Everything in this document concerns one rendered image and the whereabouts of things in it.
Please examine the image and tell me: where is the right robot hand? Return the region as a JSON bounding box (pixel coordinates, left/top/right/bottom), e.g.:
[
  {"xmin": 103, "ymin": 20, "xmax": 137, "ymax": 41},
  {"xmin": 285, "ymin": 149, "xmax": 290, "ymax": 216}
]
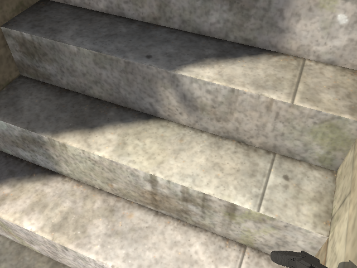
[{"xmin": 271, "ymin": 251, "xmax": 328, "ymax": 268}]

